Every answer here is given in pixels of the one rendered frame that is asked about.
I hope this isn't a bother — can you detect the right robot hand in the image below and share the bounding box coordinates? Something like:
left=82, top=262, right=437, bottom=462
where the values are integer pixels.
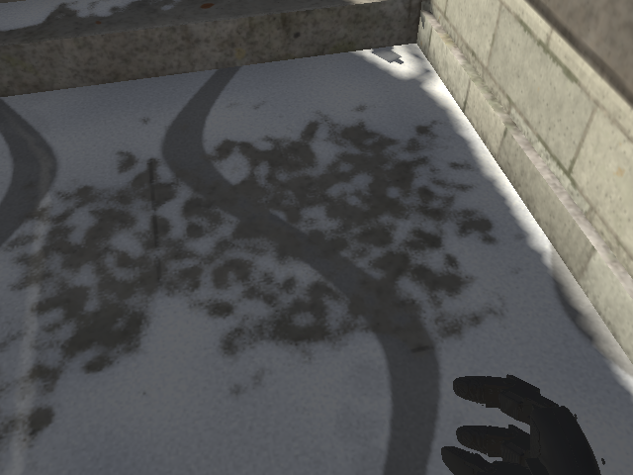
left=441, top=374, right=605, bottom=475

